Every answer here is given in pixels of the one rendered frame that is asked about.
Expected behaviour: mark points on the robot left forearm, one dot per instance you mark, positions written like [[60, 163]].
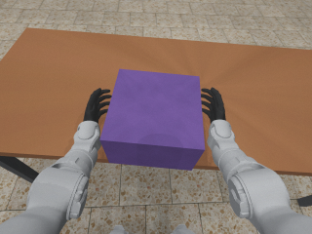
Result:
[[82, 156]]

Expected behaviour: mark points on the robot right hand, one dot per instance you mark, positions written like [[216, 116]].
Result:
[[216, 106]]

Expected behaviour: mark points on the carton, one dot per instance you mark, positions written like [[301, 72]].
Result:
[[154, 119]]

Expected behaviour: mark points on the left robot upper arm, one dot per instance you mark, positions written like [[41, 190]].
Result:
[[57, 196]]

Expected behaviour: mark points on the right robot shin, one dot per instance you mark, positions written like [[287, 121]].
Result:
[[181, 226]]

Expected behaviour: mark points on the left robot shin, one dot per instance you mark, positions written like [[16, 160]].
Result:
[[118, 227]]

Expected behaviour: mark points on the robot right forearm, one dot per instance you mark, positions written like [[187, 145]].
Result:
[[227, 154]]

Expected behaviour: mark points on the right robot upper arm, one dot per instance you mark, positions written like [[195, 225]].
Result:
[[261, 197]]

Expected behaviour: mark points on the table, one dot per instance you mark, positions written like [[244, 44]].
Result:
[[48, 76]]

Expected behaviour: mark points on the robot shin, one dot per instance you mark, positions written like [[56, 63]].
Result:
[[181, 226], [118, 227]]

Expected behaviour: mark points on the robot left hand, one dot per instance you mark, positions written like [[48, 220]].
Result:
[[93, 112]]

